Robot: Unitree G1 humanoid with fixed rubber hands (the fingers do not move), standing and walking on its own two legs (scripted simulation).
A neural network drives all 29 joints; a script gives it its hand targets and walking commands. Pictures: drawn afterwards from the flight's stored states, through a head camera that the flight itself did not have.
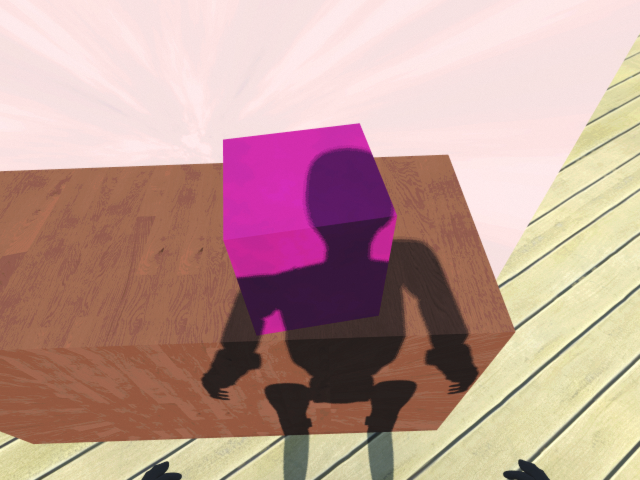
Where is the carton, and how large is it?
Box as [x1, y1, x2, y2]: [223, 123, 396, 334]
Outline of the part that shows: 359,123 223,139 223,240 256,334 263,334 378,315 396,214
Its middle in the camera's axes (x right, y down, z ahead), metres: -0.02 -0.01 +0.62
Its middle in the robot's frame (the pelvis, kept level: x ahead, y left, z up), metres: +0.48 +0.05 +0.00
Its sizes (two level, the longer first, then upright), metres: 0.210 0.200 0.250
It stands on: a pedestal, 0.63 m high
